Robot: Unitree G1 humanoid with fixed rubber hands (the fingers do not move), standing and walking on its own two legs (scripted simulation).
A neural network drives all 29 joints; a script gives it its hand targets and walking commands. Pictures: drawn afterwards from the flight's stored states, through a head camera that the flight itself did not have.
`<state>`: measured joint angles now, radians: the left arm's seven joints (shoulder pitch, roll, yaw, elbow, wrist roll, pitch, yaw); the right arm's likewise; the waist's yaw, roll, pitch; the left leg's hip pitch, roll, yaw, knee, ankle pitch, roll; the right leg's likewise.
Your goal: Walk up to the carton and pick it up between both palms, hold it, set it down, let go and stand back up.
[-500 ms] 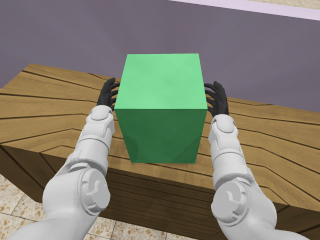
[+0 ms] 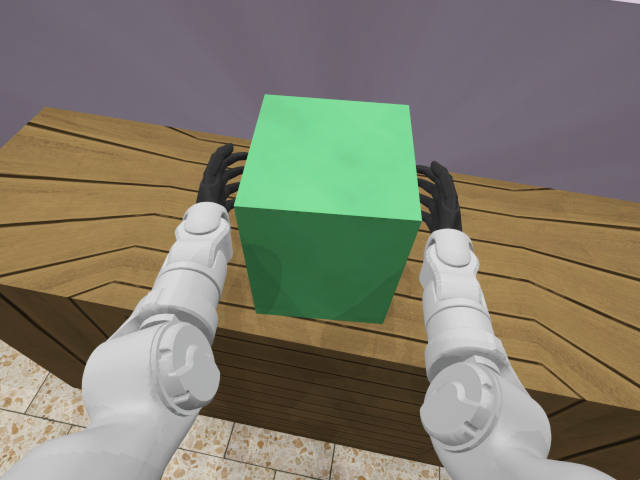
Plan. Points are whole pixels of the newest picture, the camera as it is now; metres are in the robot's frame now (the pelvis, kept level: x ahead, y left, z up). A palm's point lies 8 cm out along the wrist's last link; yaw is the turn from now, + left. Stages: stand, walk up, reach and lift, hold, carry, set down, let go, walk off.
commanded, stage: set down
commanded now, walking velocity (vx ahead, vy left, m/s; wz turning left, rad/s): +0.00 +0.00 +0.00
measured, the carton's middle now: (327, 216) +0.49 -0.02 +0.03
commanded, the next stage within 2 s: none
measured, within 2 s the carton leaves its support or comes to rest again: neither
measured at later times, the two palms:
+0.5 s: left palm (216, 206) +0.46 +0.13 +0.09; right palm (443, 228) +0.42 -0.16 +0.09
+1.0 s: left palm (216, 207) +0.46 +0.13 +0.09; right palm (443, 228) +0.42 -0.16 +0.09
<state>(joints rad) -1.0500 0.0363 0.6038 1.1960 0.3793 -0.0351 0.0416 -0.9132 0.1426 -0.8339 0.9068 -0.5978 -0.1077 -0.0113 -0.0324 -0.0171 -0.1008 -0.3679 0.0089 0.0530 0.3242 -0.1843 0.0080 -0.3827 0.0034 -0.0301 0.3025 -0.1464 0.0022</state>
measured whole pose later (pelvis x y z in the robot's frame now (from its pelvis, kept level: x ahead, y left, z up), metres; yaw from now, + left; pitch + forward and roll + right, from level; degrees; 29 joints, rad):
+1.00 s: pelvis +0.00 +0.00 +0.00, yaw +0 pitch +12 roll +0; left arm -1.04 -0.03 0.73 1.08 0.50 -0.05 -0.01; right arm -0.92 0.21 -0.90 0.77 -0.66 -0.08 0.02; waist -0.03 -0.03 -0.04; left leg -0.35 0.01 0.05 0.30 -0.17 0.01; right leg -0.37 0.00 -0.04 0.29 -0.14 0.00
